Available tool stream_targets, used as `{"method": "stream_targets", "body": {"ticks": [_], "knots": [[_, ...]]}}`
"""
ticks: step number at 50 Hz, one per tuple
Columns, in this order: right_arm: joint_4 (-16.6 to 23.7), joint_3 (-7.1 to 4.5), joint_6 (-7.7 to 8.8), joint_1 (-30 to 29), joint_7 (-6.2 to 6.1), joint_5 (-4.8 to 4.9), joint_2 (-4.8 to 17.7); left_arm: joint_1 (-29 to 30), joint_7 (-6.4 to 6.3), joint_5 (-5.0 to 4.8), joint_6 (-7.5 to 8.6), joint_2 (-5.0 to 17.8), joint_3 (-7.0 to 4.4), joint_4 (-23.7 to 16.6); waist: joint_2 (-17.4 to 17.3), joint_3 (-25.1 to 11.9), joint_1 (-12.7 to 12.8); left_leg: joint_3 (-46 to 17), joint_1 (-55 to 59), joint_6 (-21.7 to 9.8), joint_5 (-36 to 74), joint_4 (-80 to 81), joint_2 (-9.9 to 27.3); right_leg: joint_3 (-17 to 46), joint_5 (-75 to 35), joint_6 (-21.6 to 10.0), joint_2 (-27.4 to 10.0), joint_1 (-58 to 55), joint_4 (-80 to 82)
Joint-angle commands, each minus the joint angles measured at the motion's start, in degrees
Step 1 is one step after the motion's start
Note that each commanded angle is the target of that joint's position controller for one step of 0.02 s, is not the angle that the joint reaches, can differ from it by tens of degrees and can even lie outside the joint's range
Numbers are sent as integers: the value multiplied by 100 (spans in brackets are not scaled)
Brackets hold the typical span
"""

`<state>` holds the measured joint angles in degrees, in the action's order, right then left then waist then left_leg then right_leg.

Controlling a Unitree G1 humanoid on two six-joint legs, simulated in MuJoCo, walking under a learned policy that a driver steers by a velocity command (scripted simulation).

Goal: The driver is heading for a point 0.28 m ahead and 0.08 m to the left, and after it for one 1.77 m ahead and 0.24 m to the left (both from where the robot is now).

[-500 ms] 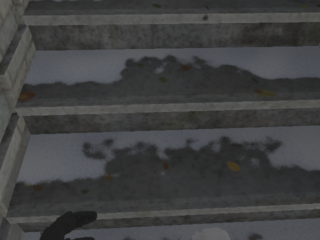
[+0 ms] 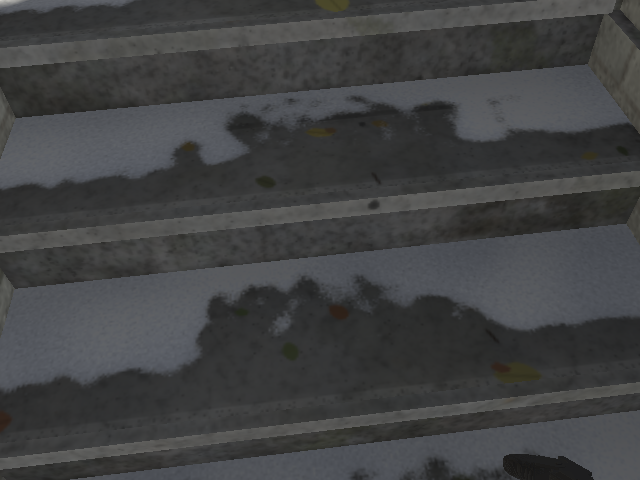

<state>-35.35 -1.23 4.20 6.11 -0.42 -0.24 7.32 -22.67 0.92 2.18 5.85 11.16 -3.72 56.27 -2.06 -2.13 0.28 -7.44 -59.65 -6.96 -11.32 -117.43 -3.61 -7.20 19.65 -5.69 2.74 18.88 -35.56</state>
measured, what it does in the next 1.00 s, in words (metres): climbs, turning left: left foot 0.17 m higher, then right foot 0.17 m higher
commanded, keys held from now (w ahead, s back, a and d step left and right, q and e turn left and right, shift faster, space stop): w+q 0.08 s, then q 0.38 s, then no key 0.54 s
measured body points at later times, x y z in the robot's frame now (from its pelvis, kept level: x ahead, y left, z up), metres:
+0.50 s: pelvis +0.25 +0.03 +0.16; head +0.28 +0.05 +0.61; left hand +0.44 +0.27 +0.11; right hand +0.37 -0.22 +0.03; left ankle +0.28 +0.08 -0.56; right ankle +0.33 -0.09 -0.35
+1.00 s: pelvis +0.43 -0.02 +0.24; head +0.45 -0.02 +0.69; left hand +0.57 +0.23 +0.17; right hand +0.57 -0.25 +0.11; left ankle +0.29 +0.08 -0.40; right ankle +0.54 -0.08 -0.39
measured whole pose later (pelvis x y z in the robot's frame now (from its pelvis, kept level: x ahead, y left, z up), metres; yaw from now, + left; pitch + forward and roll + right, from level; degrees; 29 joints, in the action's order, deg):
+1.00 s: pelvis +0.43 -0.02 +0.24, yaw +19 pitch +0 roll -1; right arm -45.4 -4.3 0.0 19.1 -1.1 -1.0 13.2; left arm -4.2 -2.7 0.6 -2.0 5.4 0.5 34.4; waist -2.5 1.0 -1.3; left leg -10.7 -20.8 -1.7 -17.0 -67.5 -6.4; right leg -4.6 29.0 -3.3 0.3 42.4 -70.9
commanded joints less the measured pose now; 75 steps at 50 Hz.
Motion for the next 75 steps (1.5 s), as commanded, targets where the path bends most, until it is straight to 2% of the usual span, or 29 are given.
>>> {"method": "stream_targets", "body": {"ticks": [1, 5, 8, 10, 11, 12, 13, 14, 15, 18, 20, 24, 28, 33, 39, 42, 45, 46, 47, 48, 50, 52, 63, 66, 69, 70, 72, 73, 75], "knots": [[478, 183, -179, -442, -139, 52, -418, -319, 23, 75, 296, 116, 100, 92, 820, 695, -40, 436, -1941, -64, -639, -1530, -247, 1158, -2246, 26, -1427, -418, 2126], [977, 324, -318, -1363, -137, 32, -425, -605, -125, -127, 345, 95, 160, 272, 474, 708, -215, 882, -1480, -151, -173, 510, 209, 386, -1694, 346, -1232, -119, 2889], [711, 330, -471, -979, -84, -34, -138, -159, -416, -384, 209, 442, 160, -66, 323, -11, -321, 2150, 1052, -82, -988, 3311, 246, -531, -5844, 35, -854, -588, 3130], [373, 258, -567, -165, -161, 216, 114, -400, -513, -558, 337, 1233, -34, -189, 1177, -1239, -651, 2471, 3006, -179, -820, 4438, -270, -268, -10567, -247, -1459, -1281, 1764], [38, 160, -565, 740, -155, 84, 344, -145, -457, -542, 374, 1363, -110, -324, 1452, -1797, -966, 2160, 3296, -313, -921, 5005, -316, -195, -11398, -251, -1773, -2196, 642], [-174, 37, -481, 1299, -109, -100, 690, 102, -301, -616, 410, 1517, -193, -577, 1397, -2104, -1118, 1747, 3884, -409, -800, 6329, -464, -194, -11009, -231, -1753, -2539, -602], [-169, -147, -391, 862, -20, -139, 971, -48, -241, -468, 411, 1149, -151, -706, 1042, -1929, -886, 161, 4358, -651, -733, 7444, -281, -64, -6991, -1, -1241, -1707, -2233], [-146, -308, -446, 632, -34, -192, 1434, 171, -12, -248, 296, 674, -59, -1457, -1104, -2162, -599, -3564, 5874, -2064, 1617, 8623, 1474, 354, -482, 695, 384, 1508, -5667], [38, -436, -512, 324, -142, -146, 1407, 148, 80, 64, 253, 393, -25, -1653, -127, -2403, -421, -4631, 5417, -2021, 1026, 9499, 1727, 1510, -760, 511, 185, 2040, -7519], [-825, -300, -269, 561, -237, -93, 745, 900, -155, 163, 69, -310, 231, -2307, 797, -2, 109, -2362, 3691, -1170, 604, 9184, 1072, 1274, -1175, 305, -134, 3658, -8468], [-1118, -199, -239, 858, -220, -57, 385, 730, -238, 124, -133, -377, 327, -2397, 737, 436, 336, -1142, 3284, -785, 1421, 9059, 633, 1215, -872, 282, -235, 3882, -8090], [-852, -286, -148, 961, -237, -24, 785, 1120, -276, 133, -271, 8, 284, -2361, 641, 241, 263, -522, 3242, -251, 3175, 8767, 354, 723, -1330, 488, -346, 3585, -6092], [-920, -406, -64, 1894, -415, -185, 1108, 2132, -531, 150, -406, -475, 408, -2786, -215, -340, -264, -1347, 5054, -377, 2748, 8913, 1009, 866, -803, 620, -343, 5655, -8642], [-1073, -390, -152, 2275, -480, -167, 893, 3120, -331, 278, -566, -582, 512, -3116, -106, -3, -507, -1724, 5647, -359, 1874, 9086, 1045, 862, -615, 621, -520, 6356, -8286], [-969, -547, -96, 2389, -683, -144, 1280, 3378, -138, 128, -775, -558, 525, -3405, -342, -98, -685, -1990, 6733, -809, 3599, 9560, 1768, 1268, 805, 473, -715, 6090, -7503], [-861, -481, -376, 2100, -571, -49, 1201, 3152, -85, -200, -774, -667, 633, -3396, -481, 41, -542, -891, 5709, -515, 4248, 10290, 1357, 370, 2137, 62, -494, 3309, -4168], [-848, -443, -168, 1798, -155, 239, 1507, 1076, -220, -403, -666, -223, 296, -2607, -551, -1315, 421, 6, 4878, -143, 8065, 8790, 1219, 248, 503, -289, 128, -369, -2643], [-503, -455, -135, 1430, -19, 304, 1469, 669, -317, -149, -677, 325, 106, -2470, 895, -1591, 622, 189, 3577, 329, 5504, 7505, 585, 2486, 132, -765, -820, -1183, -1602], [-399, -460, -175, 930, 79, 95, 1351, 396, -416, 3, -822, 445, 102, -2395, 2461, -1718, 1010, 217, 3263, 518, -265, 5175, -317, 4840, -800, -1450, -1837, -799, 429], [-444, -376, -257, 1011, 51, -196, 831, 864, -435, -119, -803, 358, 117, -2408, 1732, -1246, 620, -868, 2878, 633, -1116, 3244, -546, 5314, -880, -1510, -1852, -44, 555], [-287, -250, -397, 1138, -82, -210, 547, 1545, -481, -159, -707, -26, 193, -2184, 752, 167, -109, -595, 2180, 535, -768, 2938, -270, 3911, 864, -974, -1603, 1111, 183], [-379, -181, -487, 1421, -146, -303, 418, 1693, -530, -74, -526, -436, 311, -1959, 248, 434, -414, -376, 2158, 518, -246, 2968, -336, 2774, 773, -644, -1073, 1576, -326], [-41, -170, -735, 817, -224, -280, 527, 873, -547, -143, -211, 0, 98, -1396, 649, 40, -220, -153, 1039, 1028, 694, 2826, 1, 2497, -286, -882, -1375, 383, 285], [121, -44, -750, 438, -113, -61, 467, 892, -722, 13, -394, 96, 60, -1564, 912, 147, 83, 398, 1778, 1028, -950, 6026, 640, 2602, 494, -713, -1493, -170, 1101], [-79, -101, -766, 732, -114, 108, 529, 630, -584, -12, -539, 504, -94, -1479, 1244, 130, 276, 1203, 3881, 607, -1584, 7510, 349, 2168, 243, -639, -1507, 442, 1217], [-372, -105, -692, 1333, -154, 71, 361, 690, -475, -53, -567, 386, -64, -1432, 1176, 94, 13, 1308, 4725, 491, -723, 8060, 276, 1862, 537, -512, -1333, 876, 916], [-389, -64, -450, 1688, -164, -65, 457, 530, -333, -180, -557, -43, 40, -1449, -1066, 114, -129, -1359, 4876, 186, -2292, 9982, 1498, 788, 898, 241, -291, 1419, -278], [-353, 15, -416, 1678, -195, -95, 234, 390, -363, -229, -593, 204, -51, -1339, -1067, 186, -121, -2402, 4363, -109, -2577, 10761, 2127, 1037, 995, 442, -393, 858, -738], [-396, 47, -328, 1528, -276, -139, 260, 220, -292, -228, -600, 52, 3, -1176, -775, 443, 61, -1902, 4319, -324, -2178, 10790, 1927, 1292, 737, 446, -501, 483, -470]]}}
